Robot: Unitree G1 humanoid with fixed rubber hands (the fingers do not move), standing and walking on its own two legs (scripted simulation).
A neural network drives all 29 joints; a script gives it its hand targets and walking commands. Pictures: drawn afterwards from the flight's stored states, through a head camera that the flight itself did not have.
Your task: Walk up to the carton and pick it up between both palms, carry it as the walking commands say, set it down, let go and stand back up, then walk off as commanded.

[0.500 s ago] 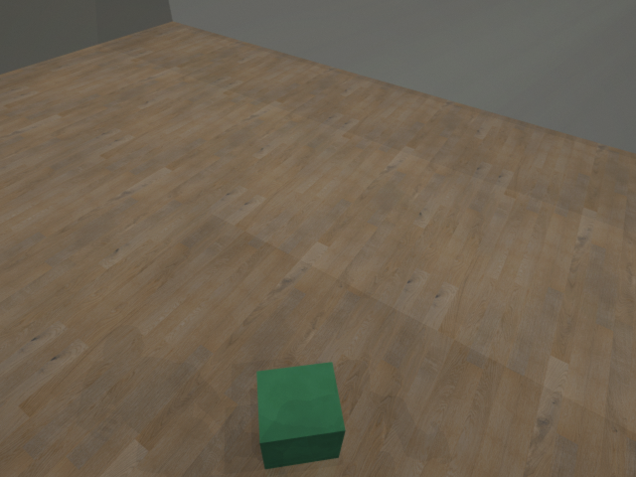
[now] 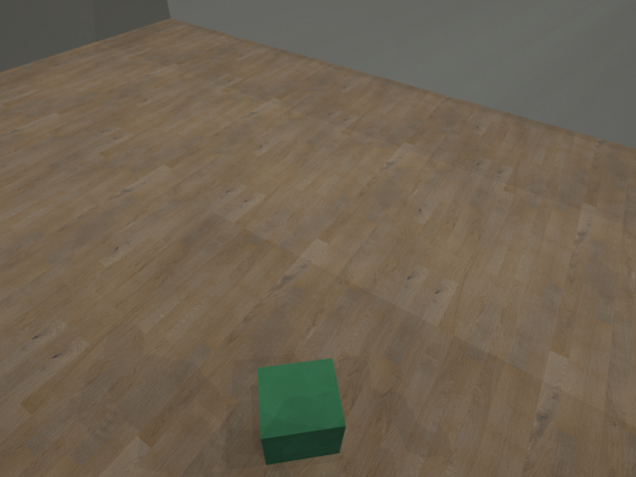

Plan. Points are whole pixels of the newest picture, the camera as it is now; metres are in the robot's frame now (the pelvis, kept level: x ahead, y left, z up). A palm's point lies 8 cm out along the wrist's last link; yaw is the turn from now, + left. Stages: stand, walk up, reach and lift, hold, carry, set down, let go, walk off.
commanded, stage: stand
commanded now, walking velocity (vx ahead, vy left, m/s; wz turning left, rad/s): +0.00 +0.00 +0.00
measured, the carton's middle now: (299, 411) +0.47 +0.05 -0.67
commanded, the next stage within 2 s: walk off in 0.06 s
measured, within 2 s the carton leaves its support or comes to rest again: rests again in 1.08 s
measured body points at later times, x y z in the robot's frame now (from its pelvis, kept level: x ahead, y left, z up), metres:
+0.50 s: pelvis +0.03 -0.03 +0.00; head +0.03 -0.04 +0.45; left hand +0.15 +0.25 -0.12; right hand +0.04 -0.33 -0.15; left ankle +0.00 +0.11 -0.75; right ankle +0.02 -0.16 -0.71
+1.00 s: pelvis +0.30 -0.17 -0.02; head +0.33 -0.21 +0.43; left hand +0.36 +0.10 -0.13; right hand +0.42 -0.49 -0.10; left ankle +0.49 -0.09 -0.72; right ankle +0.07 -0.18 -0.75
